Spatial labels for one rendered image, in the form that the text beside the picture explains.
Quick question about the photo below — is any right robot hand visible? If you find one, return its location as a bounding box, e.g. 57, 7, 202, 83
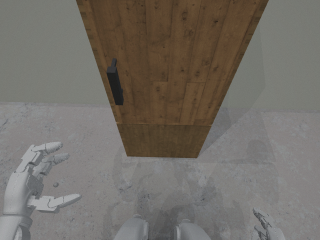
249, 207, 286, 240

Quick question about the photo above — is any robot right thigh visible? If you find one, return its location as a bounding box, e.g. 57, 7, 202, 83
174, 223, 211, 240

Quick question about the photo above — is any handle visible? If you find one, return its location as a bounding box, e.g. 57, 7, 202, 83
106, 58, 124, 106

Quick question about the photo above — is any cupboard door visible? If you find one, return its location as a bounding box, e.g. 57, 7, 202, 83
82, 0, 263, 126

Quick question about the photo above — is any left robot forearm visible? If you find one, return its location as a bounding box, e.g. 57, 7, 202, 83
0, 214, 33, 240

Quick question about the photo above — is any left robot hand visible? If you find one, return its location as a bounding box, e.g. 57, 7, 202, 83
2, 141, 82, 217

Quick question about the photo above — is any robot right shin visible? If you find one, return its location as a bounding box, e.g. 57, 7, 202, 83
180, 219, 191, 225

